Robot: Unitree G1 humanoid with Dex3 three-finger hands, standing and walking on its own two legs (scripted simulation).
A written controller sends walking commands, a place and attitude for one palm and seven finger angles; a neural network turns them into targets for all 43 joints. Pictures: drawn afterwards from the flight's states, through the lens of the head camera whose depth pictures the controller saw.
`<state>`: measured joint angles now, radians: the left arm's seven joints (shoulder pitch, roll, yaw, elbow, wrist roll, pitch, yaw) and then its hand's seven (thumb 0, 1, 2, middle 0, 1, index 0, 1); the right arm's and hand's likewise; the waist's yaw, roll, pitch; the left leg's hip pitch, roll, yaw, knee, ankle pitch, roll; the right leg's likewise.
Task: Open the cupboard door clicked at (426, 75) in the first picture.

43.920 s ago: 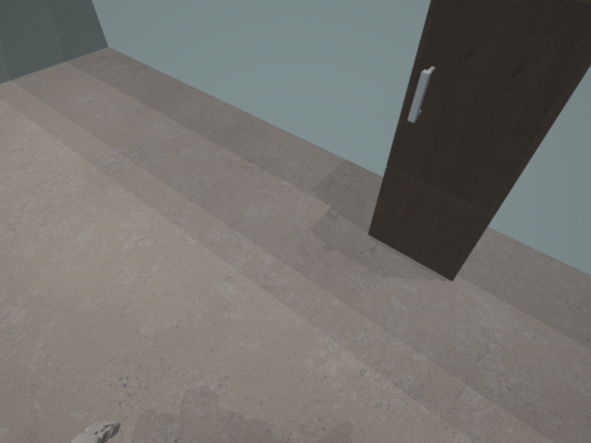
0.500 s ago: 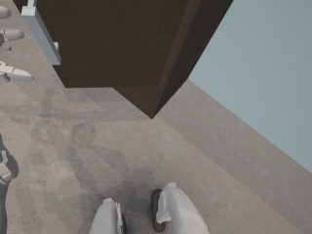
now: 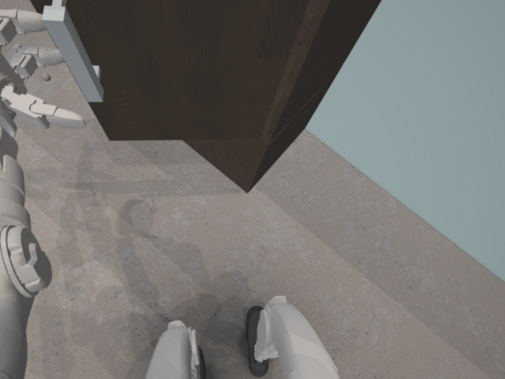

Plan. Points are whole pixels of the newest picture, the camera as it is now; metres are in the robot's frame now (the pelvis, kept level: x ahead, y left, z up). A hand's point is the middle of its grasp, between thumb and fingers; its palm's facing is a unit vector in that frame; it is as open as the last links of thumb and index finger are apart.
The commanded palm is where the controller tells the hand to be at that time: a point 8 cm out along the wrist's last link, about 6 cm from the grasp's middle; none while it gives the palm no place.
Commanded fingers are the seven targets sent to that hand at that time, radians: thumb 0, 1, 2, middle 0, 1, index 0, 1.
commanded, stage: slide the fingers in behind the handle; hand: left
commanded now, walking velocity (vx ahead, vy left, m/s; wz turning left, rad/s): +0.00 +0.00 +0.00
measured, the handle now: (79, 50) +0.58 +0.20 +0.05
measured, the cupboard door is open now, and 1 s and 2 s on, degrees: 44 44 44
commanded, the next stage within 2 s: close the thumb around the handle in 1.02 s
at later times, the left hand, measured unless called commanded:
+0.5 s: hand (84, 73) +0.54 +0.19 +0.05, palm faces +0.01 -1.00 -0.02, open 13.8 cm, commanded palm +0.52 +0.21 +0.05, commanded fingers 0.00 -0.50 0.30 -0.30 -1.20 -0.30 -1.20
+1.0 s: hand (93, 77) +0.53 +0.18 +0.05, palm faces -0.01 -1.00 -0.03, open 14.0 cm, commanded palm +0.51 +0.21 +0.05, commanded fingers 0.00 -0.50 0.30 -0.30 -1.20 -0.30 -1.20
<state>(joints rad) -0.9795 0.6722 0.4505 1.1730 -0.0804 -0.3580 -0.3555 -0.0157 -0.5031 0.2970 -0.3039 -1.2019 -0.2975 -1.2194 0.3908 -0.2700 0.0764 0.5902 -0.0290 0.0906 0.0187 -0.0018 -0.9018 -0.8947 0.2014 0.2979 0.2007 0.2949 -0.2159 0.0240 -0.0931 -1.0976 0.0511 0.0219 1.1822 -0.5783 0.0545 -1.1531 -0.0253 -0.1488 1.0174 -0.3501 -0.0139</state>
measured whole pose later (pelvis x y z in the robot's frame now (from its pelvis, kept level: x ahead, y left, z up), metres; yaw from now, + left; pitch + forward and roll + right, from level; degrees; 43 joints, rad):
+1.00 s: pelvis +0.00 -0.01 +0.00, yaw +0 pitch +27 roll -4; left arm -0.97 0.55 0.41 1.18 -0.06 -0.42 -0.26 -0.02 -0.50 0.30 -0.30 -1.20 -0.31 -1.20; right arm 0.38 -0.27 0.05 0.59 -0.03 0.07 0.02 0.00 -0.90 -0.89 0.20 0.30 0.20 0.29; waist -0.21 0.03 -0.10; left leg -1.06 0.05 0.04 1.16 -0.57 0.04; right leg -1.14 -0.02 -0.13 1.03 -0.36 -0.03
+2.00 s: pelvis +0.01 -0.01 +0.00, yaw +0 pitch +27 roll -4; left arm -0.94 0.52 0.40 1.16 -0.06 -0.43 -0.22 0.02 0.73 0.82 -0.36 -1.35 -0.35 -1.35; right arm 0.39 -0.26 0.05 0.60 -0.04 0.08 0.03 0.00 -0.90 -0.89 0.20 0.30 0.20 0.29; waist -0.21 0.03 -0.10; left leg -1.04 0.05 0.04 1.15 -0.58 0.05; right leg -1.12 -0.02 -0.13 1.02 -0.36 -0.02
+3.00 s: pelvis +0.03 -0.05 +0.03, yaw +3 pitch +17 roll +1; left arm 0.17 -0.08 -0.27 0.13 0.13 -0.35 0.57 0.03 0.63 0.73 -0.30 -1.24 -0.31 -1.30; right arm 0.15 -0.15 0.02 0.55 -0.09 -0.05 0.04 0.01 -0.90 -0.90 0.20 0.30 0.20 0.29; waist -0.02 0.03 -0.16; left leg -0.74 0.03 0.01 1.02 -0.57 -0.02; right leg -0.87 -0.03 -0.14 1.01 -0.44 -0.08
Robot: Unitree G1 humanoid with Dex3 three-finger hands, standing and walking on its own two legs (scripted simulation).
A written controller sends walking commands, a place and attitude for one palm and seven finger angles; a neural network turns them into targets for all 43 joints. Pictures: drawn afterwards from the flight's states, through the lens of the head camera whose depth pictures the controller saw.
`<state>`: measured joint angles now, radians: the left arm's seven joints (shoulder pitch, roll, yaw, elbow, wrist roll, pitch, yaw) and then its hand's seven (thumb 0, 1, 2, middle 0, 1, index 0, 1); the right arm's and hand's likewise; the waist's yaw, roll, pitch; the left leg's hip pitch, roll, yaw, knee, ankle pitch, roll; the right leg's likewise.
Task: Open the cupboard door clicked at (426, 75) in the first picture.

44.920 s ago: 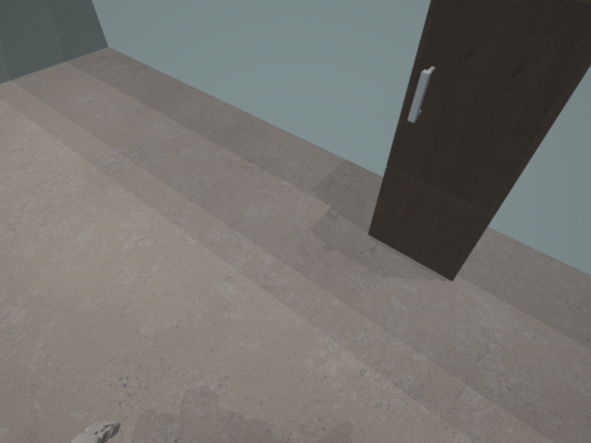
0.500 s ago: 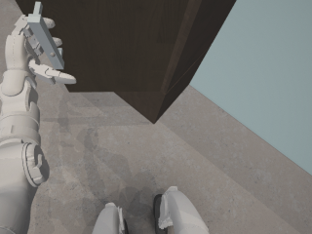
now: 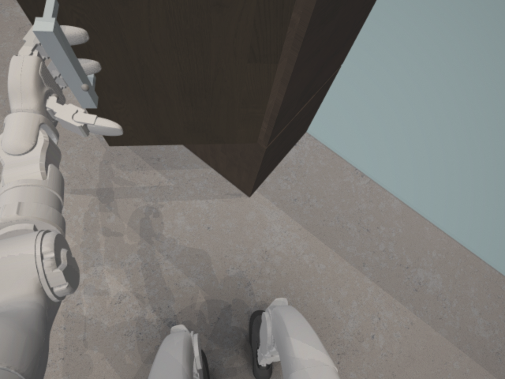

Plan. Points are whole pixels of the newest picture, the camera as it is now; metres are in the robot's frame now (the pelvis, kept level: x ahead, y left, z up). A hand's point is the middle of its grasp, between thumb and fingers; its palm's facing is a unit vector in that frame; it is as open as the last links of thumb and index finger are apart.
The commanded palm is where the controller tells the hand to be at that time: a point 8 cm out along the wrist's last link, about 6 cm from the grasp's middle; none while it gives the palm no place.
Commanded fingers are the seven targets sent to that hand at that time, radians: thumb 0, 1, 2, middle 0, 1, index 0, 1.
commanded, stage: slide the fingers in behind the handle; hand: left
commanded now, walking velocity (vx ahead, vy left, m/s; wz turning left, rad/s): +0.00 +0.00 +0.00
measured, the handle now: (72, 58) +0.59 +0.21 +0.05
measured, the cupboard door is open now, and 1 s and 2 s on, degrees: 44 44 94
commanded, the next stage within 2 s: close the thumb around the handle in 0.02 s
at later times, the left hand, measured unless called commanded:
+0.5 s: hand (80, 86) +0.53 +0.19 +0.06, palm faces -0.01 -1.00 -0.03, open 9.9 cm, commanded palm +0.51 +0.22 +0.05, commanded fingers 0.00 0.62 0.78 -0.38 -1.32 -0.38 -1.32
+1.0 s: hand (86, 86) +0.53 +0.19 +0.05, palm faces +0.01 -1.00 -0.02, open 5.8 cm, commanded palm +0.50 +0.22 +0.05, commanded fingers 0.00 0.90 0.90 -0.40 -1.35 -0.40 -1.35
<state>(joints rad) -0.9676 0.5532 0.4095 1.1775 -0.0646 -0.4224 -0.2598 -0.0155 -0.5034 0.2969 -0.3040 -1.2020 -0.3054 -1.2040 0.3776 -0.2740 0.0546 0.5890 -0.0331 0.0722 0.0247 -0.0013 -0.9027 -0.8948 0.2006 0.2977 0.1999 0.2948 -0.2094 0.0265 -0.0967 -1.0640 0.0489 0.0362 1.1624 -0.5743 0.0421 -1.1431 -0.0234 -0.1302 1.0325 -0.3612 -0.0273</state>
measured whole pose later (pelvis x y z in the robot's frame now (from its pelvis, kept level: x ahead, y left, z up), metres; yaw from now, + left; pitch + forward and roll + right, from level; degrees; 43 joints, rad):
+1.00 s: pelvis +0.00 +0.01 +0.00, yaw +0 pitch +27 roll -4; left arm -0.94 0.52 0.40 1.16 -0.06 -0.43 -0.22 0.02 0.73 0.82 -0.36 -1.35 -0.35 -1.35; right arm 0.39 -0.26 0.05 0.60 -0.04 0.08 0.03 0.00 -0.90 -0.89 0.20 0.30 0.20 0.29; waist -0.21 0.03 -0.10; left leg -1.04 0.05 0.04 1.15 -0.58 0.05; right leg -1.12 -0.02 -0.13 1.02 -0.36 -0.02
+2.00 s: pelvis +0.03 -0.04 +0.02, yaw +3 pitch +17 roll +1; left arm 0.17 -0.08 -0.27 0.13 0.13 -0.35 0.57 0.03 0.63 0.73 -0.30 -1.24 -0.31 -1.30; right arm 0.15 -0.15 0.02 0.55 -0.09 -0.05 0.04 0.01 -0.90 -0.90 0.20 0.30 0.20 0.29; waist -0.02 0.03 -0.16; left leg -0.74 0.03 0.01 1.02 -0.57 -0.02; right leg -0.87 -0.03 -0.14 1.01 -0.44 -0.08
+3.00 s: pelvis -0.03 -0.03 +0.01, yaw +3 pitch +14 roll +2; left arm -0.14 -0.02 -0.16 0.44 0.10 -0.45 0.38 -0.01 -0.50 0.30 -0.30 -0.48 -0.24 -0.49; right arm 0.18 -0.20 0.01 0.61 -0.07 -0.08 -0.01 0.01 -0.90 -0.90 0.20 0.30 0.20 0.29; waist -0.02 0.01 -0.12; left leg -0.82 -0.02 0.02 1.08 -0.50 0.00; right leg -0.93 -0.06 -0.11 1.05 -0.36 -0.07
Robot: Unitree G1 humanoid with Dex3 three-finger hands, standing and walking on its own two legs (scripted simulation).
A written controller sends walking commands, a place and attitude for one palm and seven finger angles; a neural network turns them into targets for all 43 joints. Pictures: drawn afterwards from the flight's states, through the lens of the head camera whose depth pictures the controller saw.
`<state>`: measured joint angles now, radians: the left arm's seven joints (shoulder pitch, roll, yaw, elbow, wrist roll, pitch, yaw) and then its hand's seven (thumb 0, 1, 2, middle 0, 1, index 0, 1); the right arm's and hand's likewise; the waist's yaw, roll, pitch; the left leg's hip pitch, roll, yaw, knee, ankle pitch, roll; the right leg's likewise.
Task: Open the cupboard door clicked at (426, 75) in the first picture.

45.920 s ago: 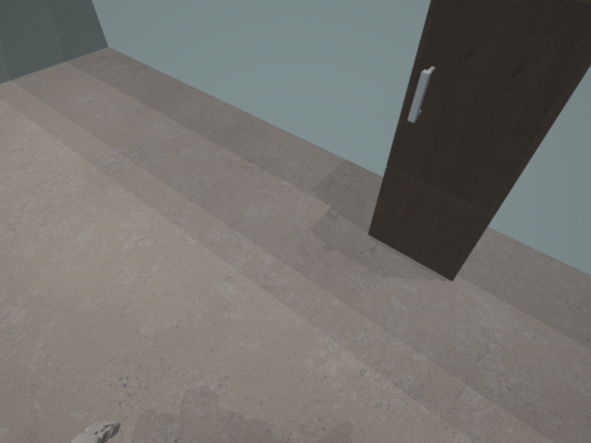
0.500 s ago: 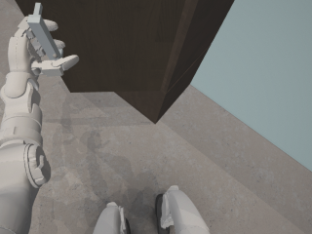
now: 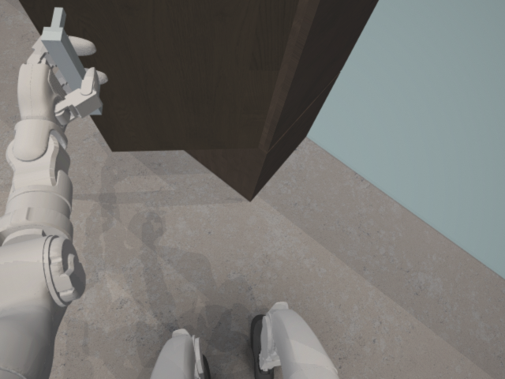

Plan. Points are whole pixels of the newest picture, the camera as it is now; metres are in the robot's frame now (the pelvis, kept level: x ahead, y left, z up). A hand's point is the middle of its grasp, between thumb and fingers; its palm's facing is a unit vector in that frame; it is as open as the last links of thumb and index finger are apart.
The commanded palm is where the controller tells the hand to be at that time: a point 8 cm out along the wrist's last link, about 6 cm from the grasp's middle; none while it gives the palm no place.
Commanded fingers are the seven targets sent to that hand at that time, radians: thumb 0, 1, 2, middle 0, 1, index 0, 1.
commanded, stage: pull the door open along its arc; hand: left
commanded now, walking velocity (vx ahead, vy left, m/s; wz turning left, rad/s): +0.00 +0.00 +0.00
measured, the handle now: (78, 66) +0.58 +0.21 +0.05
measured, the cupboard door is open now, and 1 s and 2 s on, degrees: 44 94 93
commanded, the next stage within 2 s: open thumb and fingers to let go in 0.88 s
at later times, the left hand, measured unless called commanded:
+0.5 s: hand (119, 168) +0.41 +0.14 +0.05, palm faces +0.12 -0.99 +0.06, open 6.1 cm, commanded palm +0.35 +0.19 +0.05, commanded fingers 0.00 0.90 0.90 -0.40 -1.35 -0.40 -1.35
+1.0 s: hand (212, 241) +0.30 +0.03 +0.06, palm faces +0.34 -0.94 -0.05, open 6.6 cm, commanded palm +0.25 +0.07 +0.05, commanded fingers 0.00 0.76 0.84 -0.39 -1.34 -0.39 -1.34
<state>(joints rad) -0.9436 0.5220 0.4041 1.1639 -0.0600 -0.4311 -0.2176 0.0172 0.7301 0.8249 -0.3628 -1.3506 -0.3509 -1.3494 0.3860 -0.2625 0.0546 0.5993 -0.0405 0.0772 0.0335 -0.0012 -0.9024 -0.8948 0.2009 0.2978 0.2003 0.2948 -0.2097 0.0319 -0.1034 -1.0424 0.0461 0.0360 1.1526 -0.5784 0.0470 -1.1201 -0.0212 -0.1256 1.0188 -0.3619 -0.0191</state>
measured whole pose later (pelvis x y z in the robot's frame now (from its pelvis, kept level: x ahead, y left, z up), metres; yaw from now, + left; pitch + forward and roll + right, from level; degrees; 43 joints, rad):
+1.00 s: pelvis +0.02 -0.05 +0.02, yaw +3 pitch +17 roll +1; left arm 0.17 -0.08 -0.27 0.13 0.13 -0.35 0.57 0.03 0.63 0.73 -0.30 -1.24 -0.31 -1.30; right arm 0.15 -0.15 0.02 0.55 -0.09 -0.05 0.04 0.01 -0.90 -0.90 0.20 0.30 0.20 0.29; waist -0.02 0.03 -0.16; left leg -0.74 0.03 0.01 1.02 -0.57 -0.02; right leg -0.87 -0.03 -0.14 1.01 -0.44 -0.08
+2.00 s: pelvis -0.04 -0.04 +0.01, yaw +3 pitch +14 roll +2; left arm -0.14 -0.02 -0.16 0.44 0.10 -0.45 0.38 -0.01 -0.50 0.30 -0.30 -0.48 -0.24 -0.49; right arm 0.18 -0.20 0.01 0.61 -0.07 -0.08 -0.01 0.01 -0.90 -0.90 0.20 0.30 0.20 0.29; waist -0.02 0.01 -0.12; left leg -0.82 -0.02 0.02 1.08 -0.50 0.00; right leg -0.93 -0.06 -0.11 1.05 -0.36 -0.07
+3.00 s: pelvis +0.01 -0.02 -0.01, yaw +3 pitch +17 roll -1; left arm 0.48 0.14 -0.10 -0.21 -0.10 -0.37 -0.09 -0.02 -0.50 0.30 -0.15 -0.30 -0.15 -0.30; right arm 0.24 -0.23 0.01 0.41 -0.01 -0.10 -0.01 0.01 -0.90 -0.90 0.20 0.30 0.20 0.29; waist 0.02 0.03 -0.15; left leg -0.87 -0.01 0.00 1.20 -0.63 0.01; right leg -0.98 -0.06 -0.12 1.15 -0.48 -0.05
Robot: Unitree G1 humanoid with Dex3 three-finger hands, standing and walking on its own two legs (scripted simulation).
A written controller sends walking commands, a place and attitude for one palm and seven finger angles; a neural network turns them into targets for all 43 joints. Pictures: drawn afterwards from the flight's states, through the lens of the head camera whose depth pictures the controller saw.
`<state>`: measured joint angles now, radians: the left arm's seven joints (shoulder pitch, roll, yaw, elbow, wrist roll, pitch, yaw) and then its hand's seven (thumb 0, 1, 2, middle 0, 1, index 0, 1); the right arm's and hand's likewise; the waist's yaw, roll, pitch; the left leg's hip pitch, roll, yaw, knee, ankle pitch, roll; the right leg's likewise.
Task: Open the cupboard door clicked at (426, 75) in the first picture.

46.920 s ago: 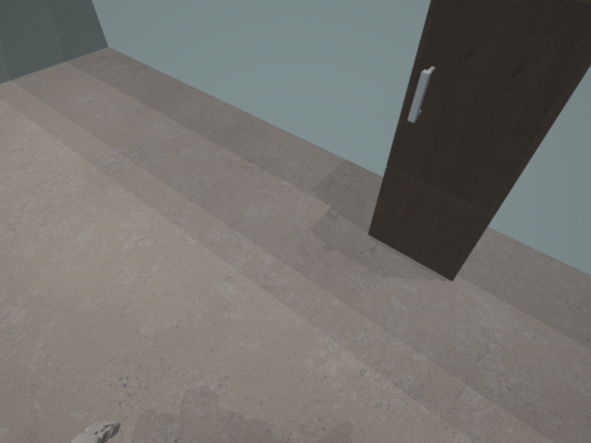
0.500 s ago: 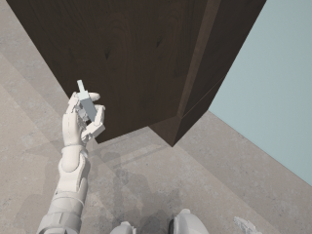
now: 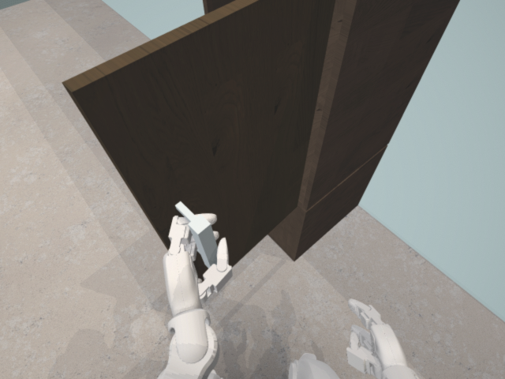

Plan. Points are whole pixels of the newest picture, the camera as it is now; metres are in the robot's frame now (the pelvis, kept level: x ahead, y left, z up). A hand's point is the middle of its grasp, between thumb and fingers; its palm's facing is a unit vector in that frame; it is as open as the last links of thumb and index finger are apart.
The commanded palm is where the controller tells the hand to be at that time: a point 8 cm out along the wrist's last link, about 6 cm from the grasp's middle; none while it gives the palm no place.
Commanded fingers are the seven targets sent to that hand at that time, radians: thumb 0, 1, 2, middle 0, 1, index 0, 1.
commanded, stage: open thumb and fingers to let go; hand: left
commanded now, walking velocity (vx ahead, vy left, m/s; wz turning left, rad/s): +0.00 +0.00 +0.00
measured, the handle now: (199, 238) +0.33 +0.10 +0.03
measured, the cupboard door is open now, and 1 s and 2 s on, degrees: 94 93 93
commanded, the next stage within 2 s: slide the hand sideways off the handle in 0.80 s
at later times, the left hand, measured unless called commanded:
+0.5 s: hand (220, 261) +0.29 +0.06 +0.04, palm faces +0.35 -0.94 -0.02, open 12.6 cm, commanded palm +0.24 +0.11 +0.03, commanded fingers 0.00 -0.50 0.30 -0.26 -0.95 -0.26 -0.95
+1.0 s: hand (215, 271) +0.27 +0.07 +0.03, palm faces +0.11 -0.99 -0.09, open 15.7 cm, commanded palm +0.24 +0.12 +0.03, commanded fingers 0.00 -0.50 0.30 -0.15 -0.30 -0.15 -0.30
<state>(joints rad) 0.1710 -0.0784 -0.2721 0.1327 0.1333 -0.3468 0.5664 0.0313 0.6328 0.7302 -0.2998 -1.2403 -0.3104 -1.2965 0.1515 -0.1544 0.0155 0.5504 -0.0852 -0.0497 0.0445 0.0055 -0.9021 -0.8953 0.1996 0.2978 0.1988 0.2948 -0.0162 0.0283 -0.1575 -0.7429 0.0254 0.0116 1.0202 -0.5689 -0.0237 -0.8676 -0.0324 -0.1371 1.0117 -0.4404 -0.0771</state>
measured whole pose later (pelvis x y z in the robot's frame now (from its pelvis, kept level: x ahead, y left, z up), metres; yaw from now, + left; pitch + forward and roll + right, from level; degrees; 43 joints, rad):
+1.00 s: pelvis -0.06 +0.01 -0.01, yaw +0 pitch +14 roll +2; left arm -0.14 -0.02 -0.16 0.44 0.10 -0.45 0.38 -0.01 -0.50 0.30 -0.30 -0.48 -0.24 -0.49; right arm 0.18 -0.20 0.01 0.61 -0.07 -0.08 -0.01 0.01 -0.90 -0.90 0.20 0.30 0.20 0.29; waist -0.02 0.01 -0.12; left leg -0.82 -0.02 0.02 1.08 -0.50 0.00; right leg -0.93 -0.06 -0.11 1.05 -0.36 -0.07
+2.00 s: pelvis -0.02 +0.03 -0.03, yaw +0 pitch +17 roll -1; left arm 0.48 0.14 -0.10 -0.21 -0.10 -0.37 -0.09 -0.02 -0.50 0.30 -0.15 -0.30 -0.15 -0.30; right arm 0.24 -0.23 0.01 0.41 -0.01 -0.10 -0.01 0.01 -0.90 -0.90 0.20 0.30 0.20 0.29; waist 0.02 0.03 -0.15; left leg -0.87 -0.01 0.00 1.20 -0.63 0.01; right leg -0.98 -0.06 -0.12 1.15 -0.48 -0.05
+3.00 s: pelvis +0.00 +0.05 +0.05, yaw -1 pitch +3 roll -2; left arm 0.60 0.32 0.12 -0.43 -0.02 -0.04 0.11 -0.01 -0.10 0.47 -0.18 -0.30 -0.17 -0.30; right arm 0.29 -0.22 0.05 0.53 0.01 -0.15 -0.10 0.01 -0.90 -0.90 0.20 0.30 0.20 0.30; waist 0.05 0.07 -0.08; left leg -0.32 -0.01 0.02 0.74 -0.47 0.04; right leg -0.42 -0.03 -0.10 0.69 -0.32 0.00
